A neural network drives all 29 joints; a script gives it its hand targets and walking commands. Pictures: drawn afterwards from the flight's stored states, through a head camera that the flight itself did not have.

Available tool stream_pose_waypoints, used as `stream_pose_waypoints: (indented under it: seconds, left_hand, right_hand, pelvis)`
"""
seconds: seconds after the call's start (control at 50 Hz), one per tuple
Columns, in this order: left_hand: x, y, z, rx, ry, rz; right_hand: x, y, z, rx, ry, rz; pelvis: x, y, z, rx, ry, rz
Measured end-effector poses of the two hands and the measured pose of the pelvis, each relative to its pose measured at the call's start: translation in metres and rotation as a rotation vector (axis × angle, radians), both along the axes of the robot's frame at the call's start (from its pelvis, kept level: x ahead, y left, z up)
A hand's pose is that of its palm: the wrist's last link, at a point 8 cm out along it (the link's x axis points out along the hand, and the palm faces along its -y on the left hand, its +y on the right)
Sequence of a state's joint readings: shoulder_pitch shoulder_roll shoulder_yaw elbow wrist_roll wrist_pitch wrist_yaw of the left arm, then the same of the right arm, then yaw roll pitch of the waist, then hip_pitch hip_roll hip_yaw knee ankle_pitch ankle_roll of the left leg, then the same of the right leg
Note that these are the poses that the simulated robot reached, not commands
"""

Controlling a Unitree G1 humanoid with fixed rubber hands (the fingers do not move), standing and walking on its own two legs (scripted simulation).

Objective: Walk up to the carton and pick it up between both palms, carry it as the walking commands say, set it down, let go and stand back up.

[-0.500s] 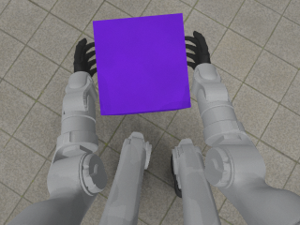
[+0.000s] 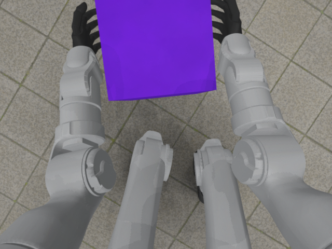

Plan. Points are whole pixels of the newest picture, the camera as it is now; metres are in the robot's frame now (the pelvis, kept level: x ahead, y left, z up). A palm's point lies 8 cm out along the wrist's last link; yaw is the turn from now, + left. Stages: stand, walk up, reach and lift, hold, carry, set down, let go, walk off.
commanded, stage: set down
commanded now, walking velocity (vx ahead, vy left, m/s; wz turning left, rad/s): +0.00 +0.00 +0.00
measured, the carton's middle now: (159, 52) +0.51 +0.09 -0.19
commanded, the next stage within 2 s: none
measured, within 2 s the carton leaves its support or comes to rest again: rests again in 1.50 s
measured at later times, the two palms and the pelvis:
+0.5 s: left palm (98, 50) +0.50 +0.24 -0.20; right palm (218, 41) +0.55 -0.05 -0.20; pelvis +0.00 +0.00 -0.05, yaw -1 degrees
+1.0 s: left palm (101, 54) +0.49 +0.24 -0.21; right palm (217, 44) +0.55 -0.05 -0.22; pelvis +0.00 +0.00 -0.06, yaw +0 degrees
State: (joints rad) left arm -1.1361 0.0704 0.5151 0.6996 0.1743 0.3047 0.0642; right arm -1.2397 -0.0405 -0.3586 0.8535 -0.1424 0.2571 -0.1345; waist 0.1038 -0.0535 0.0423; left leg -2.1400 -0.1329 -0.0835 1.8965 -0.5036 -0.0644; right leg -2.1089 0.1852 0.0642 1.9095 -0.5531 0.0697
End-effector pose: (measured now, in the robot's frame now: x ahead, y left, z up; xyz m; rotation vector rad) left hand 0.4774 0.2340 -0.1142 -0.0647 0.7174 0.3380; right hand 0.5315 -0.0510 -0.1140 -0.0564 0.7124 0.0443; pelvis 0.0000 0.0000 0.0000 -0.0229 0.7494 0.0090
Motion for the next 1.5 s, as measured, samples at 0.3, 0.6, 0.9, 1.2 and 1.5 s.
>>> stream_pose_waypoints:
  seconds: [0.3, 0.6, 0.9, 1.2, 1.5]
  left_hand:
    - [0.014, 0.003, -0.054, 0.005, 0.014, -0.01]
    - [0.025, 0.001, -0.088, 0.016, 0.031, -0.031]
    - [0.019, 0.001, -0.096, 0.019, 0.055, -0.036]
    - [0.019, 0.0, -0.106, 0.012, 0.068, -0.058]
    - [0.014, -0.003, -0.124, 0.001, 0.09, -0.067]
  right_hand:
    - [0.014, 0.003, -0.053, -0.007, 0.01, 0.008]
    - [0.023, 0.0, -0.09, -0.017, 0.021, 0.013]
    - [0.02, 0.0, -0.098, -0.03, 0.037, 0.038]
    - [0.02, -0.002, -0.109, -0.041, 0.045, 0.046]
    - [0.018, -0.006, -0.124, -0.046, 0.063, 0.057]
  pelvis:
    - [0.002, 0.002, -0.031, -0.005, 0.002, 0.001]
    - [0.006, 0.004, -0.053, 0.001, -0.042, -0.015]
    - [0.004, -0.004, -0.059, 0.02, -0.055, -0.025]
    - [0.003, -0.004, -0.063, 0.021, -0.078, -0.026]
    - [0.007, -0.004, -0.068, 0.023, -0.089, -0.027]
